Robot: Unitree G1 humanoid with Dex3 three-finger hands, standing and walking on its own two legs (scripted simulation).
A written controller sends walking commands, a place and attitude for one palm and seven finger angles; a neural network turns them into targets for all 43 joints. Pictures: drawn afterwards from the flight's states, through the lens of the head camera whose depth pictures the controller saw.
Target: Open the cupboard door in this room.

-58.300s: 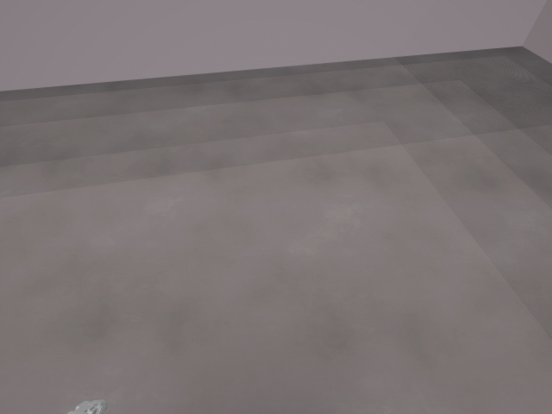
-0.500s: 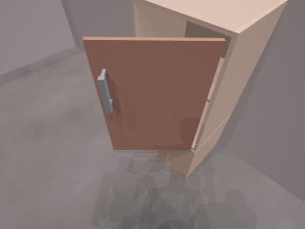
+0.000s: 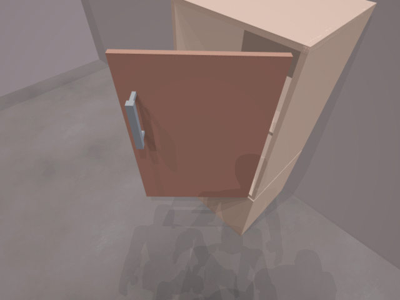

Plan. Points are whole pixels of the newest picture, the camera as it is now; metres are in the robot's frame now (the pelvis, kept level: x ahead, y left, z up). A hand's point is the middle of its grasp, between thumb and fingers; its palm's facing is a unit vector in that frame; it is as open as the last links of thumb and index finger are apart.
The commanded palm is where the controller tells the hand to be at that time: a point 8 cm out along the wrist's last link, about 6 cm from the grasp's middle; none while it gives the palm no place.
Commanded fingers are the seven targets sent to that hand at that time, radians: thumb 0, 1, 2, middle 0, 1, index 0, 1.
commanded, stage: look again from close up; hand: left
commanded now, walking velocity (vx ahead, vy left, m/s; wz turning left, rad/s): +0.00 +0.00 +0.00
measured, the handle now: (136, 121) +0.51 +0.20 +0.05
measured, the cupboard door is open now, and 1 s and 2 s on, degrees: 45 45 45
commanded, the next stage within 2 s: raise the hand with hooked fingers in 0.04 s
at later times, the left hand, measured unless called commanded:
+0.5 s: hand (113, 282) +0.16 +0.18 -0.04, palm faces +0.05 -1.00 -0.04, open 8.3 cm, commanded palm +0.12 +0.25 -0.04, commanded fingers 0.00 0.46 0.71 -0.23 -0.58 -0.23 -0.58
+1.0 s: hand (88, 254) +0.20 +0.23 +0.00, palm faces +0.08 -0.99 -0.06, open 11.2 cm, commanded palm +0.16 +0.28 +0.01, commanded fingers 0.00 -0.13 0.46 -0.27 -0.96 -0.27 -0.96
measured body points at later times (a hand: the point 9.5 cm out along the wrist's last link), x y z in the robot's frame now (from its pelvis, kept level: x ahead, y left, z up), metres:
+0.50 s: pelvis -0.04 -0.03 -0.07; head +0.00 -0.03 +0.38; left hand +0.15 +0.23 -0.03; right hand +0.18 -0.28 -0.12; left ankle -0.01 +0.11 -0.74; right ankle -0.03 -0.13 -0.74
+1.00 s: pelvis -0.03 -0.02 -0.06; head +0.01 -0.02 +0.39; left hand +0.19 +0.28 +0.01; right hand +0.11 -0.26 -0.15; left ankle -0.01 +0.11 -0.74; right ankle -0.03 -0.13 -0.74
